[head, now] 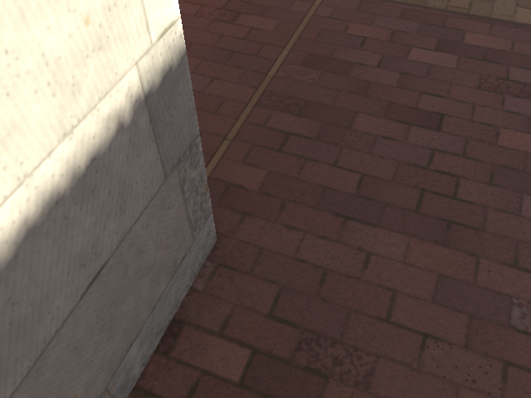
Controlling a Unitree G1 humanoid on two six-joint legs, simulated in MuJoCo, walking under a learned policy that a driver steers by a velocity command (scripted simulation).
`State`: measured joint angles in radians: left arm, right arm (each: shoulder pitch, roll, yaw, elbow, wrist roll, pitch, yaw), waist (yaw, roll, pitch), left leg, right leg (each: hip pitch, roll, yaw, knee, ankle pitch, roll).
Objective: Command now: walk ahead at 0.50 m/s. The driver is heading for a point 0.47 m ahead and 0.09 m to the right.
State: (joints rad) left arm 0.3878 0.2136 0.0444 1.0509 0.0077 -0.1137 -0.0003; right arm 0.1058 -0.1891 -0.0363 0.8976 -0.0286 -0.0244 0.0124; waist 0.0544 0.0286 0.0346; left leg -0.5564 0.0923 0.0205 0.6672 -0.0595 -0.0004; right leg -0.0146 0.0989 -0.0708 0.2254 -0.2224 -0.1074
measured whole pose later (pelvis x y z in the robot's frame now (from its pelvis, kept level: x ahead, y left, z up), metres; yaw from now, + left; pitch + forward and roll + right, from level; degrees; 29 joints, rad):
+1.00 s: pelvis +0.41 -0.10 -0.01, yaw -5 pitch -2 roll -1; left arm 0.23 0.16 -0.01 0.98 0.02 -0.05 0.03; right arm 0.24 -0.17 -0.02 1.04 -0.01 0.04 -0.04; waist 0.02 0.03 0.03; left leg -0.26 0.04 -0.01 0.65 -0.36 0.00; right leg -0.22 0.10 -0.09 0.35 -0.11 -0.12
